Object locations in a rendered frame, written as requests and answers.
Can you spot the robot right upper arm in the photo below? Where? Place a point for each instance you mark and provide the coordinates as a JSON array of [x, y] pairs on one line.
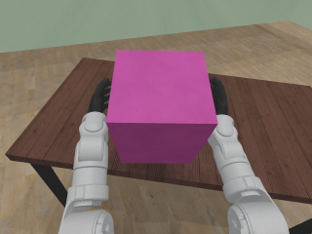
[[260, 217]]

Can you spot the table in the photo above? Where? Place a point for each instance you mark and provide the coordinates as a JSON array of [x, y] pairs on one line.
[[273, 122]]

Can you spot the robot left forearm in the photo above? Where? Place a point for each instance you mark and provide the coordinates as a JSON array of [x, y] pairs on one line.
[[89, 181]]

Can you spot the robot right forearm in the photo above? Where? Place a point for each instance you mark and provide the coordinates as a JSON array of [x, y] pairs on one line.
[[240, 185]]

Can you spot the robot left upper arm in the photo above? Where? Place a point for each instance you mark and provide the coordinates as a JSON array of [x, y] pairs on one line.
[[88, 222]]

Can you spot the robot right hand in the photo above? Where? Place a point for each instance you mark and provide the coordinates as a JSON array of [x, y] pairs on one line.
[[219, 96]]

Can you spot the carton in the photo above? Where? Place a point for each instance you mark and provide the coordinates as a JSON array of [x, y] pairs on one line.
[[161, 108]]

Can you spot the robot left hand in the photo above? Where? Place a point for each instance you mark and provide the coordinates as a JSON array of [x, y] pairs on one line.
[[98, 99]]

